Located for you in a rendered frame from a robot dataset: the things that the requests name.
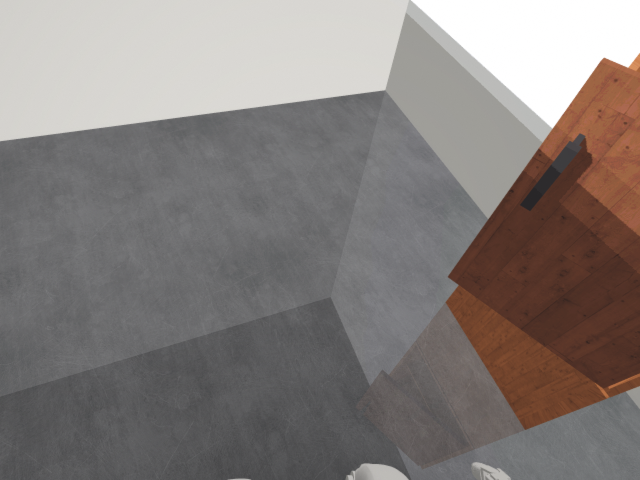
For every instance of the handle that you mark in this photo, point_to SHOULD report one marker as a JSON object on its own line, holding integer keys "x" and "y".
{"x": 553, "y": 172}

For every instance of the cupboard door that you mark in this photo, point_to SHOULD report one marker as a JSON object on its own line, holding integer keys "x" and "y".
{"x": 567, "y": 273}

